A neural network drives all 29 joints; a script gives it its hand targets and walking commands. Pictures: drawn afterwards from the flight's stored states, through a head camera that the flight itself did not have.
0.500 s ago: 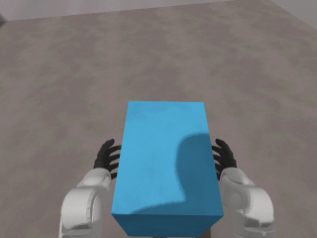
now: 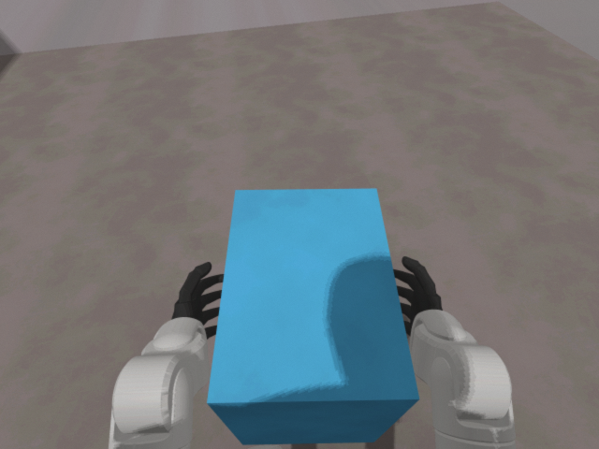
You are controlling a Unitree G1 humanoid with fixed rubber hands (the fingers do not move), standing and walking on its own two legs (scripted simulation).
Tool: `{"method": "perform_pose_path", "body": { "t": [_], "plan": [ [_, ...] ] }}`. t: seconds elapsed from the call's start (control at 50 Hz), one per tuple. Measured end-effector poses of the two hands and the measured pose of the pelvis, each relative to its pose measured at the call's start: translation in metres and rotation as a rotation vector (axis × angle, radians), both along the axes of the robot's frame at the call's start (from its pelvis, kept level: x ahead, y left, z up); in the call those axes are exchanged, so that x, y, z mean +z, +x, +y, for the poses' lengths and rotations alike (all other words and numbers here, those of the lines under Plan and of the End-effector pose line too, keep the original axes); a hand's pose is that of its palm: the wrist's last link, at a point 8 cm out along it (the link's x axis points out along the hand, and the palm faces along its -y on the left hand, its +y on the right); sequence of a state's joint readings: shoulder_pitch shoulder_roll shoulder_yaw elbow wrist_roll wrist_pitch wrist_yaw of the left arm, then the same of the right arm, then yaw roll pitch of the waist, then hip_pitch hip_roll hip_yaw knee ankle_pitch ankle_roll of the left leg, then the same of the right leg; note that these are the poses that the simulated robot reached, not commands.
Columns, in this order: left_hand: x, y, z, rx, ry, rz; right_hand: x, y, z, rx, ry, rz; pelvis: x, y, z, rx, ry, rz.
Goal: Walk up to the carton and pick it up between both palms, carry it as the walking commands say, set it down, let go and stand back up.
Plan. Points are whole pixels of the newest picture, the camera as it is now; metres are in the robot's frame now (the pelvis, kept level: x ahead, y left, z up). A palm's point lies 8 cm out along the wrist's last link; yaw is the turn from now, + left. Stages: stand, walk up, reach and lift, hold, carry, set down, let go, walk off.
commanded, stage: carry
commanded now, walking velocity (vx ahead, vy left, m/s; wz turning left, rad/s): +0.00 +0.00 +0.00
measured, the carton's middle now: (307, 321) +0.29 +0.00 +0.02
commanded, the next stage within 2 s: none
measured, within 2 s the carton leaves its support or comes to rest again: neither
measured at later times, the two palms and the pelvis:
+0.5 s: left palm (48, 384) +0.20 +0.27 +0.08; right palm (306, 365) +0.21 +0.00 +0.08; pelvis -0.05 +0.13 +0.00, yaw -1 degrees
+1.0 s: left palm (27, 427) +0.15 +0.26 +0.11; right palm (324, 404) +0.17 -0.01 +0.11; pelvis -0.09 +0.12 +0.01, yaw -2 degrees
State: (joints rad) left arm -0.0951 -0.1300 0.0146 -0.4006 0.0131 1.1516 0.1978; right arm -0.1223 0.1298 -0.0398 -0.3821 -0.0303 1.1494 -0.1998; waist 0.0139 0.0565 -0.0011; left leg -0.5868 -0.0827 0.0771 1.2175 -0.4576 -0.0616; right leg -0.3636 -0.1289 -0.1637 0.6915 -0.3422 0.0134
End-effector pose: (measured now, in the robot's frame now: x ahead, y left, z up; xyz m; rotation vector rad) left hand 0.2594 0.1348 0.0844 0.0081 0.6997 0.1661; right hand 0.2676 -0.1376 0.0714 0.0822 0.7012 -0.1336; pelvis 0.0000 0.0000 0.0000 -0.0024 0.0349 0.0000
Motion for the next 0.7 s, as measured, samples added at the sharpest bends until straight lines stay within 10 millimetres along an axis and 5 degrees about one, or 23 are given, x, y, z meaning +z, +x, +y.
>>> {"method": "perform_pose_path", "body": {
  "t": [0.18, 0.32, 0.5, 0.7],
  "plan": [
    [-0.010, -0.015, 0.072, 0.008, -0.050, -0.040, 0.008, -0.010, 0.072, 0.005, -0.047, -0.039, -0.011, -0.011, 0.069, -0.002, 0.034, -0.035],
    [-0.022, -0.041, 0.115, 0.050, -0.075, 0.050, -0.003, -0.028, 0.115, 0.056, -0.079, 0.048, -0.005, -0.027, 0.099, -0.027, -0.007, -0.029],
    [-0.001, -0.059, 0.140, 0.027, -0.042, -0.005, 0.008, -0.053, 0.140, 0.029, -0.044, -0.006, -0.002, -0.048, 0.131, -0.021, -0.014, -0.043],
    [0.018, -0.083, 0.132, -0.017, -0.036, -0.010, 0.030, -0.084, 0.131, -0.008, -0.046, -0.012, 0.009, -0.069, 0.132, -0.018, -0.032, -0.049]
  ]
}}
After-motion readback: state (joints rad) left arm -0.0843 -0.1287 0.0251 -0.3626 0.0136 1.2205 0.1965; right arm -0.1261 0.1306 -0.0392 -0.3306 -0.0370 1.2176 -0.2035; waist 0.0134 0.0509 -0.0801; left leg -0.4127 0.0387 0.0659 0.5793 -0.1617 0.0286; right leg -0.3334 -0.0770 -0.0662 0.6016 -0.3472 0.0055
